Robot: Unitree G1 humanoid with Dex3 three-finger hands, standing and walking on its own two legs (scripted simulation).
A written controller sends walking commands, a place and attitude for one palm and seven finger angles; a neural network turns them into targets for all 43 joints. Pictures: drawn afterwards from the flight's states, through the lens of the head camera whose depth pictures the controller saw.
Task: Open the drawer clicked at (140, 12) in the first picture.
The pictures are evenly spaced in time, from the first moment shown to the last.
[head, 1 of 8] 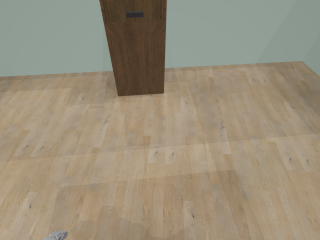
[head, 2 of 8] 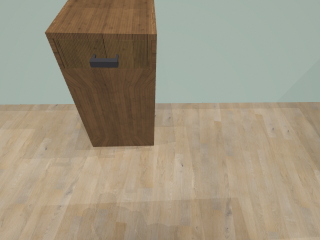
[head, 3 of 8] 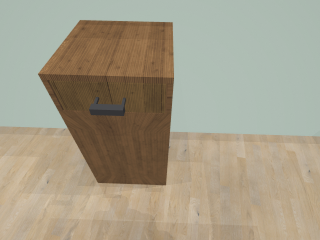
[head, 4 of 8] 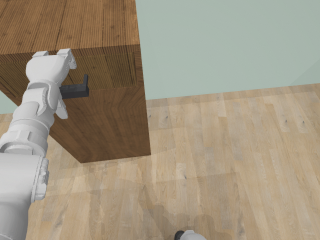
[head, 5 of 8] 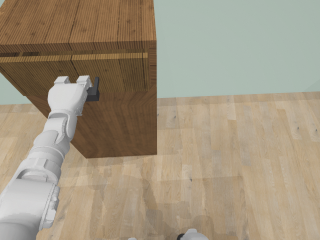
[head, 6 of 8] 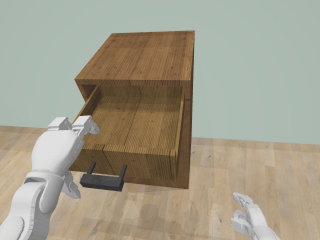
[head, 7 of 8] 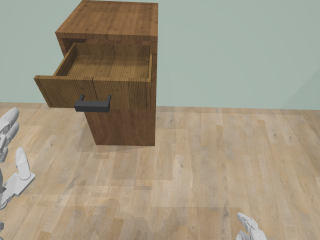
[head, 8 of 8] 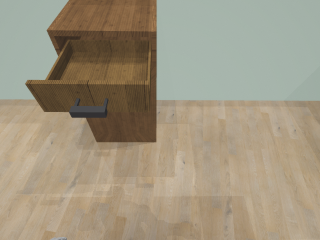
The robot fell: no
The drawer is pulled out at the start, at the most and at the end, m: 0.00 0.30 0.30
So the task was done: yes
